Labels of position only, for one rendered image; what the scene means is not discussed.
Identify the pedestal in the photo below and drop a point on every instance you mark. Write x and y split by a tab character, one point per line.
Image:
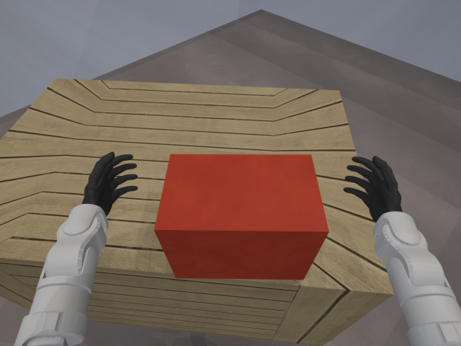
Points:
46	159

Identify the left robot forearm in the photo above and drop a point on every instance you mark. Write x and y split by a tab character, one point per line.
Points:
58	313

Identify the robot left hand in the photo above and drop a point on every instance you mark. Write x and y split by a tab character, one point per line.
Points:
102	182

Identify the robot right hand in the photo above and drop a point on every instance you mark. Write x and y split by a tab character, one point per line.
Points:
383	195

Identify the carton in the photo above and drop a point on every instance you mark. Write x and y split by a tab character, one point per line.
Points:
241	216

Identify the right robot forearm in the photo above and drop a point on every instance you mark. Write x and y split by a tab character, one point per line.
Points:
429	305

